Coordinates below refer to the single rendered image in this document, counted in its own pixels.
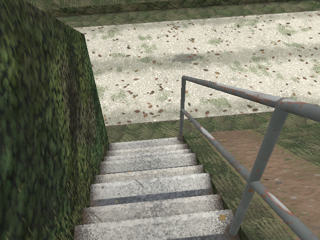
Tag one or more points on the stairs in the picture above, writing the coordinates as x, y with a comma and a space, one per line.
153, 190

